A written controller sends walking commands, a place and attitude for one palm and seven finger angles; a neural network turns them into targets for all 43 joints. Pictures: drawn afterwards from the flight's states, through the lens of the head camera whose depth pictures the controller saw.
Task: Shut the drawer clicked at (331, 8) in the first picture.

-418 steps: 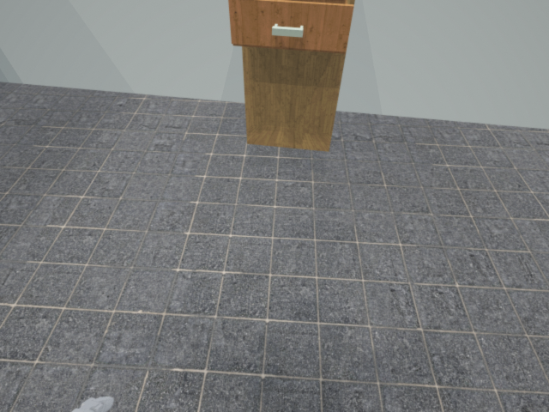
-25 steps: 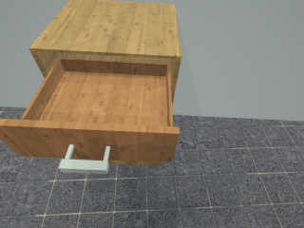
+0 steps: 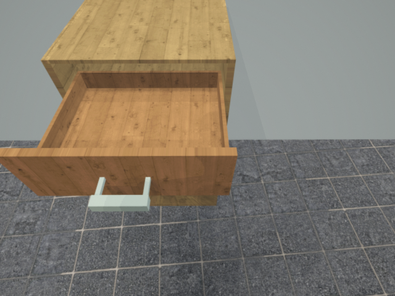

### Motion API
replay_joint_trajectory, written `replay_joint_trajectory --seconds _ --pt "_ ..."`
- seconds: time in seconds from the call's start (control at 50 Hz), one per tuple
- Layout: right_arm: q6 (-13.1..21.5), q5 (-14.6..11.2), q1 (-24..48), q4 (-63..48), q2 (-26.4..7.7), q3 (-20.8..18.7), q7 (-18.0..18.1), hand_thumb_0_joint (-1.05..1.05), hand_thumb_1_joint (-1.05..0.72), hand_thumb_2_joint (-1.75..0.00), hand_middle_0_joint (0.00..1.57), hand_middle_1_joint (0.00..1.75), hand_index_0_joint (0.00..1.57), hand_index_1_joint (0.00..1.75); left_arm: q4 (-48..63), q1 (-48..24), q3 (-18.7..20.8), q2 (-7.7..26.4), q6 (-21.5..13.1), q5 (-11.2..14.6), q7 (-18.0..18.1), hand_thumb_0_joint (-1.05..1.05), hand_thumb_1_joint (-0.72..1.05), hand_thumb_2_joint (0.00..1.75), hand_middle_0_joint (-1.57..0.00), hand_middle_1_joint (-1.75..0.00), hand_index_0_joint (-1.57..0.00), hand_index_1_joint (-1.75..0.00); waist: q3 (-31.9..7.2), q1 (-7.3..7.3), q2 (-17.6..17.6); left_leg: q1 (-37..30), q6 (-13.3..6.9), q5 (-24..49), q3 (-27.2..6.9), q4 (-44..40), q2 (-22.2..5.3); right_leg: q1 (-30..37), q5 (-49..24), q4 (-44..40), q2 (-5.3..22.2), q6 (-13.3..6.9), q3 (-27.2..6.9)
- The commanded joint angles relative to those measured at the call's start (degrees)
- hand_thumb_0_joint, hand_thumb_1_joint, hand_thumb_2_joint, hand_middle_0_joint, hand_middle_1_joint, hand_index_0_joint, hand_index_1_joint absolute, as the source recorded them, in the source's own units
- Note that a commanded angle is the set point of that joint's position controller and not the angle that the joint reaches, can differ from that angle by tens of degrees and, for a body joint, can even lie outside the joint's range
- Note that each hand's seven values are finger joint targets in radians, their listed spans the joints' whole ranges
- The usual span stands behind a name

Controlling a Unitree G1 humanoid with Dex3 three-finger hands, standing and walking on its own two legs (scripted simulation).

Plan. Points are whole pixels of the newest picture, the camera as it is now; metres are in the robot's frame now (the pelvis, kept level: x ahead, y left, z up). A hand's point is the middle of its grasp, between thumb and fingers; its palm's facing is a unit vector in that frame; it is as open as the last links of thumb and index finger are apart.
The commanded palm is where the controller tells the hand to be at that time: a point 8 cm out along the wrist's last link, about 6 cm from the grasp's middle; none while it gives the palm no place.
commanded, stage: come to a stop and stand still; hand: left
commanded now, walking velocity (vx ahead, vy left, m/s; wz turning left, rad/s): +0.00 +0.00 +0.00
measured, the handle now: (122, 192) +0.30 +0.17 +0.03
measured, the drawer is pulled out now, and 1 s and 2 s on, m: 0.30 0.30 0.30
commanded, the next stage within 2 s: look again from close up in 0.42 s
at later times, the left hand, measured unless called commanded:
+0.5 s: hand out of the picture +0.05 +0.20 -0.16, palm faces -0.03 -0.97 -0.23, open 7.4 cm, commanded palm none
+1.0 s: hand out of the picture +0.03 +0.20 -0.16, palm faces -0.02 -0.98 -0.21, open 7.4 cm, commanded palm none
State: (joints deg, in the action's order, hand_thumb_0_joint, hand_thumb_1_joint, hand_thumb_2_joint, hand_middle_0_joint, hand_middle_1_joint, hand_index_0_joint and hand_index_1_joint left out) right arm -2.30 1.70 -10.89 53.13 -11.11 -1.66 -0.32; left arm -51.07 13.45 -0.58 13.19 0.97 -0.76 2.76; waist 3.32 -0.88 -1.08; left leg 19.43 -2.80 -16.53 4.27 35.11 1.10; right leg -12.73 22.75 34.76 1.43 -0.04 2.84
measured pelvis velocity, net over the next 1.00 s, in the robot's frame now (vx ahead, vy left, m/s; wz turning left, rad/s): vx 0.02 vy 0.02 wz -0.02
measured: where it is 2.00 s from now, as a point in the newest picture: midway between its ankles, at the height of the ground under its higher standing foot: outside the picture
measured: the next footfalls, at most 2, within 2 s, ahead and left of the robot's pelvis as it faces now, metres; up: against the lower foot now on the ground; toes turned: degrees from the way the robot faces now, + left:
none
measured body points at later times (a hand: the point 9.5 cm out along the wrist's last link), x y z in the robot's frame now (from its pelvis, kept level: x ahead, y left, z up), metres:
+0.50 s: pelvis +0.01 +0.02 +0.01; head +0.04 +0.02 +0.46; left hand +0.05 +0.25 -0.15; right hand +0.08 -0.22 -0.14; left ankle +0.02 +0.09 -0.73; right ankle -0.05 -0.12 -0.73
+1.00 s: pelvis +0.02 +0.02 +0.01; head +0.05 +0.02 +0.46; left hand +0.03 +0.25 -0.15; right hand +0.04 -0.21 -0.15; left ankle +0.02 +0.09 -0.73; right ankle -0.05 -0.12 -0.73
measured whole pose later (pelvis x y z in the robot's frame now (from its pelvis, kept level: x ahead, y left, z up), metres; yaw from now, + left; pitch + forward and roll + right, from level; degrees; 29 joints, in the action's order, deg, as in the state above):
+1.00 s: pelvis +0.02 +0.02 +0.01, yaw -1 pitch +0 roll +1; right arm 0.3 0.4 -10.3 66.0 -9.7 -0.5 1.0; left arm -62.5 14.6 -1.1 10.1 0.2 -0.5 2.4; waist 3.9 0.2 1.2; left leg 11.2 -4.3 -13.3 5.9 24.6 3.3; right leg -5.5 19.3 25.3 3.2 2.0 1.3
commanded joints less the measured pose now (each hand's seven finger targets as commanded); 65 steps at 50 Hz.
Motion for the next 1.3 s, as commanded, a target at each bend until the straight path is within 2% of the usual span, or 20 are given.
replay_joint_trajectory --seconds 0.0,0.04,0.1,0.14,0.22,0.32,0.4,0.62,1.04,1.06,1.08,1.1,1.12,1.14,1.16,1.18,1.2,1.22,1.24,1.28 --pt "2.1 -0.3 0.3 -3.5 -7.5 -1.0 0.6 0.00 -0.90 -0.90 0.20 0.30 0.20 0.30 3.8 0.7 1.9 6.7 -0.9 0.0 0.5 0.00 0.90 0.90 -0.20 -0.30 -0.20 -0.30 -3.2 0.70 -1.4 -4.9 -0.9 10.4 -10.5 -7.7 -6.8 -3.9 -8.0 -5.3 3.4 -1.7 -4.7" --pt "2.4 -0.4 0.7 -2.9 -7.9 -0.9 0.7 0.00 -0.90 -0.90 0.20 0.30 0.20 0.30 3.0 2.6 1.6 6.4 -1.0 0.0 0.5 0.00 0.90 0.90 -0.20 -0.30 -0.20 -0.30 -5.1 1.62 -2.3 -6.4 -1.8 14.3 -11.3 -8.3 -7.9 -2.2 -8.1 -5.1 2.7 -1.0 -3.8" --pt "2.5 -0.5 0.3 -1.6 -8.0 -0.8 0.9 0.00 -0.90 -0.90 0.20 0.30 0.20 0.30 1.8 2.4 1.6 6.0 -0.9 0.2 0.4 0.00 0.90 0.90 -0.20 -0.30 -0.20 -0.30 -5.3 1.36 -2.0 -6.7 -1.6 13.1 -11.2 -9.1 -7.7 -1.8 -7.8 -5.8 3.0 -1.0 -4.0" --pt "2.7 -0.6 0.2 -0.8 -7.9 -0.6 1.0 0.00 -0.90 -0.90 0.20 0.30 0.20 0.30 1.2 2.7 1.5 5.8 -1.0 0.1 0.3 0.00 0.90 0.90 -0.20 -0.30 -0.20 -0.30 -5.9 1.39 -0.4 -8.0 -1.5 14.2 -10.4 -8.8 -7.6 -1.3 -9.5 -6.6 3.5 -1.0 -4.4" --pt "2.9 -0.7 -0.4 0.8 -8.0 -0.5 1.1 0.00 -0.90 -0.90 0.20 0.30 0.20 0.30 0.0 2.4 1.4 5.8 -1.1 0.1 0.3 0.00 0.90 0.90 -0.20 -0.30 -0.20 -0.30 -7.0 1.10 -0.6 -10.4 -1.4 18.5 -10.2 -9.1 -7.8 -0.6 -11.7 -6.6 3.7 -0.8 -4.2" --pt "3.0 -0.9 -0.1 2.7 -7.5 -0.3 1.3 0.00 -0.90 -0.90 0.20 0.30 0.20 0.30 -2.1 2.9 1.3 5.4 -1.1 0.1 0.3 0.00 0.90 0.90 -0.20 -0.30 -0.20 -0.30 -5.3 1.12 0.7 -11.4 -1.1 18.5 -9.4 -9.6 -7.5 -0.8 -12.7 -8.3 4.4 -0.6 -4.8" --pt "2.9 -1.0 0.6 4.1 -7.1 -0.2 1.2 0.00 -0.90 -0.90 0.20 0.30 0.20 0.30 -3.7 3.1 1.1 5.1 -1.2 0.0 0.2 0.00 0.90 0.90 -0.20 -0.30 -0.20 -0.30 -2.4 0.86 2.3 -10.5 -0.5 14.3 -8.7 -10.5 -6.7 -1.5 -12.7 -10.1 5.2 -0.7 -5.8" --pt "3.3 -1.3 0.6 7.4 -6.8 0.0 1.4 0.00 -0.90 -0.90 0.20 0.30 0.20 0.30 -6.9 4.4 0.9 4.6 -1.4 0.0 0.2 0.00 0.90 0.90 -0.20 -0.30 -0.20 -0.30 -3.4 1.07 1.2 -14.1 -0.6 19.7 -8.4 -12.1 -7.1 0.1 -15.0 -11.3 5.3 -0.3 -5.4" --pt "3.6 -1.3 -2.4 11.3 -5.4 0.1 1.9 0.00 -0.90 -0.90 0.20 0.30 0.20 0.30 -10.8 5.3 1.0 2.8 -1.2 0.1 0.3 0.00 0.90 0.90 -0.20 -0.30 -0.20 -0.30 -1.7 1.25 1.3 -15.0 -0.4 19.4 -8.7 -14.4 -7.2 1.2 -13.8 -13.2 5.6 -0.3 -4.8" --pt "4.2 -1.6 -3.5 7.0 -7.1 0.5 1.8 0.00 -0.90 -0.90 0.20 0.30 0.20 0.30 -11.0 7.7 0.6 2.3 -2.8 -1.1 2.1 0.00 0.90 0.90 -0.20 -0.30 -0.20 -0.30 -2.8 0.25 1.7 -13.3 0.7 39.7 -9.7 -4.5 -8.8 0.9 -23.0 -10.8 4.8 0.0 -5.0" --pt "12.2 -4.1 -8.4 -12.2 -15.2 -2.4 3.0 0.00 -0.90 -0.90 0.20 0.30 0.20 0.30 78.0 -30.9 11.9 17.8 -13.5 8.7 3.2 0.00 0.90 0.90 -0.22 -0.32 -0.22 -0.32 -33.4 -4.66 -8.2 -34.1 4.2 45.8 -11.5 -8.5 -4.8 -2.6 -27.2 -4.6 -0.3 -0.8 2.0" --pt "18.9 -3.3 -3.7 -9.0 -9.4 1.1 4.9 0.00 -0.90 -0.90 0.20 0.30 0.20 0.30 65.8 -4.5 8.1 11.8 -10.4 4.4 5.4 0.00 0.90 0.90 -0.24 -0.34 -0.24 -0.34 -31.5 -0.26 -20.3 -41.6 5.4 51.4 -12.6 -15.7 -8.5 -8.6 -8.0 6.3 -2.0 -1.6 0.8" --pt "20.3 -2.7 -3.0 -4.1 -8.6 -0.4 4.8 0.00 -0.90 -0.90 0.20 0.30 0.20 0.30 58.9 1.0 5.7 7.3 -7.3 5.2 8.6 0.00 0.90 0.90 -0.26 -0.37 -0.26 -0.37 -26.8 0.04 -16.3 -31.5 8.2 43.7 -11.7 -15.8 -7.0 -8.9 -1.7 8.5 -1.3 -1.3 -1.1" --pt "19.8 -3.8 -5.3 -3.9 -6.7 -0.5 3.5 0.00 -0.90 -0.90 0.20 0.30 0.20 0.30 47.4 16.2 -3.6 -7.5 -2.0 6.3 7.7 0.00 0.90 0.90 -0.28 -0.39 -0.28 -0.39 -15.9 -1.70 -7.0 -25.0 6.8 36.4 -11.6 -16.4 -7.4 -13.0 -0.5 8.7 -0.8 -0.4 -0.3" --pt "19.6 -3.8 -3.2 -8.9 -8.4 -0.7 2.3 0.00 -0.90 -0.90 0.20 0.30 0.20 0.30 56.9 7.5 -5.6 -8.5 -3.0 8.5 5.9 0.00 0.90 0.90 -0.30 -0.41 -0.30 -0.41 -7.3 -1.50 -2.5 -16.8 5.0 30.8 -10.6 -15.3 -7.2 -13.4 0.2 6.5 0.1 -0.3 0.6" --pt "19.9 -3.6 -2.2 -11.0 -9.4 -1.9 2.0 0.00 -0.90 -0.90 0.20 0.30 0.20 0.30 57.2 5.7 -2.1 -5.0 -5.4 8.0 4.5 0.00 0.90 0.90 -0.32 -0.43 -0.32 -0.43 -4.6 -2.24 1.6 -12.0 3.8 21.1 -9.5 -11.4 -6.1 -14.5 0.3 2.1 -0.5 -0.8 1.8" --pt "20.1 -2.9 -1.1 -13.4 -10.0 -2.0 1.8 0.00 -0.90 -0.90 0.20 0.30 0.20 0.30 55.4 8.7 -0.1 -3.5 -8.2 8.1 2.8 0.00 0.90 0.90 -0.34 -0.45 -0.34 -0.45 -1.6 -2.00 4.5 -6.4 3.1 11.5 -8.6 -7.7 -4.3 -15.3 -0.8 -2.1 -1.2 -1.3 2.7" --pt "19.8 -2.9 -0.2 -16.0 -10.0 -2.3 1.4 0.00 -0.90 -0.90 0.20 0.30 0.20 0.30 51.1 17.9 2.2 -3.7 -10.5 9.1 0.8 0.00 0.90 0.90 -0.36 -0.47 -0.36 -0.47 -3.1 0.25 6.7 -1.9 2.9 7.7 -7.5 -4.5 -2.7 -13.2 -4.1 -5.1 -1.3 -1.8 3.1" --pt "19.0 -2.6 1.0 -17.9 -10.0 -2.0 1.1 0.00 -0.90 -0.90 0.20 0.30 0.20 0.30 47.6 23.4 4.4 -3.0 -13.7 9.8 -1.4 0.00 0.90 0.90 -0.38 -0.50 -0.38 -0.50 -4.6 1.38 10.8 2.4 2.9 5.8 -6.9 -1.4 -1.7 -13.9 -5.1 -4.0 -1.4 -1.7 2.7" --pt "17.1 -2.5 4.8 -21.2 -9.8 -2.0 0.7 0.00 -0.90 -0.90 0.20 0.30 0.20 0.30 44.1 29.7 9.4 -1.5 -20.9 13.2 -7.8 0.00 0.90 0.90 -0.42 -0.54 -0.42 -0.54 -5.5 3.51 13.1 12.5 3.4 1.0 -5.3 2.8 -0.5 -16.7 -2.1 0.9 -1.5 -1.9 1.7"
